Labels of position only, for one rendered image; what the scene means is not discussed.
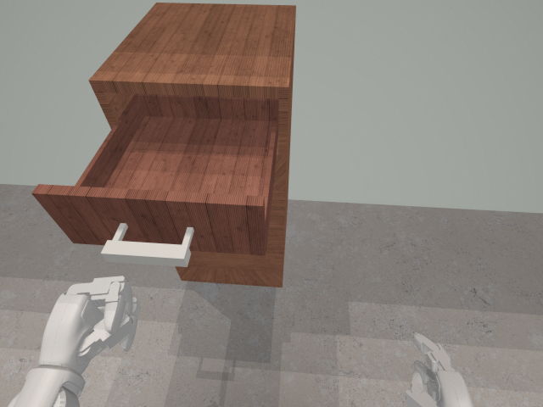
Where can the drawer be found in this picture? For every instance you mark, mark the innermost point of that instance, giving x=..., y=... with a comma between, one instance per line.
x=172, y=162

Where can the right robot hand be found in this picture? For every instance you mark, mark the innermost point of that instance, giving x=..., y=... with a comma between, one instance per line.
x=446, y=388

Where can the handle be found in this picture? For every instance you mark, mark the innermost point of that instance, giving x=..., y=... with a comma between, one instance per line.
x=120, y=251

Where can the robot left forearm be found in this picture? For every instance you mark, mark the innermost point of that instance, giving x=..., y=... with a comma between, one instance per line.
x=50, y=386

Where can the cabinet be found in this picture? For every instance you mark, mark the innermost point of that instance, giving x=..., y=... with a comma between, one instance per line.
x=214, y=50

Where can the left robot hand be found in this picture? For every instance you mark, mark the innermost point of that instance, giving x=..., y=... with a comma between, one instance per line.
x=104, y=306

